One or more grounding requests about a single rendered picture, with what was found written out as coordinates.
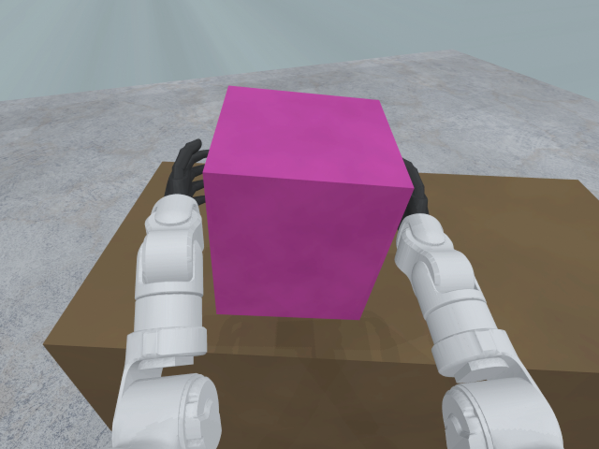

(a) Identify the carton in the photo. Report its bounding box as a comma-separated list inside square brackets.
[202, 85, 415, 320]

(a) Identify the robot left upper arm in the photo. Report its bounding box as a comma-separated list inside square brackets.
[100, 373, 222, 449]

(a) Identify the left robot forearm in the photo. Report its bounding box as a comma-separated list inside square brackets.
[112, 195, 207, 447]

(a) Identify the right robot hand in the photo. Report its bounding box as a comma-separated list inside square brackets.
[398, 158, 429, 231]

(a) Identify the right robot forearm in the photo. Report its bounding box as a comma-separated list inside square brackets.
[395, 213, 563, 446]

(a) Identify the left robot hand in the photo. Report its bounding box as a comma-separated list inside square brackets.
[164, 138, 209, 205]

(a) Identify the robot right upper arm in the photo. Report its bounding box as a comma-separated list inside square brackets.
[442, 377, 564, 449]

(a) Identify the pedestal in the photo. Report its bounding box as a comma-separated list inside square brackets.
[43, 162, 599, 449]

